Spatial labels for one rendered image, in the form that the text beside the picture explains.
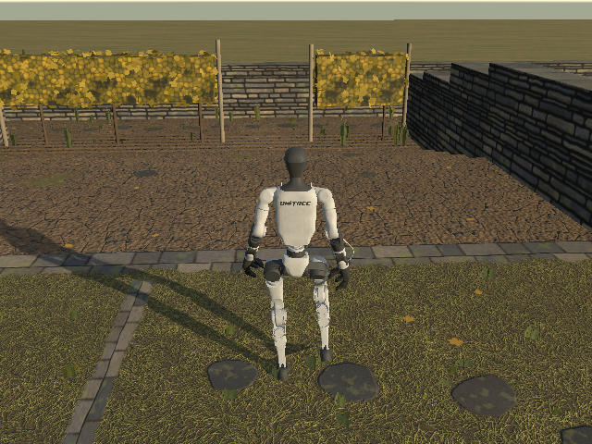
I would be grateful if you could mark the right robot upper arm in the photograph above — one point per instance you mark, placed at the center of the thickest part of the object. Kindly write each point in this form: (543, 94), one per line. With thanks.
(325, 196)

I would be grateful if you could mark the right robot hand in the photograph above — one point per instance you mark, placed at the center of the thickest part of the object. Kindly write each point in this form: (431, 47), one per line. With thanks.
(344, 277)

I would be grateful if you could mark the robot right forearm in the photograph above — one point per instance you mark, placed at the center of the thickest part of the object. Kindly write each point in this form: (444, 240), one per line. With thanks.
(339, 251)

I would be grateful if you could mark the left robot upper arm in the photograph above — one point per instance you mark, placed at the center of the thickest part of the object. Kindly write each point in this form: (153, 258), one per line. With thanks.
(266, 197)

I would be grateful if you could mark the right robot shin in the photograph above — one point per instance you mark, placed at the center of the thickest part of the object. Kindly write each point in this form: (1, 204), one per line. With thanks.
(322, 311)

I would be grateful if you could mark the left robot hand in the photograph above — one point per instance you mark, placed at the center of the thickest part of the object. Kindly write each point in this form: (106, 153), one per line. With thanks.
(254, 263)

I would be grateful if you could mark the robot left forearm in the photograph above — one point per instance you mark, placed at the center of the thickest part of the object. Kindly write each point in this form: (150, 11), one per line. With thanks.
(252, 246)

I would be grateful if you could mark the robot right thigh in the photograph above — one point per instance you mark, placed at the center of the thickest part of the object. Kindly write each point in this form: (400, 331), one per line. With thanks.
(317, 268)

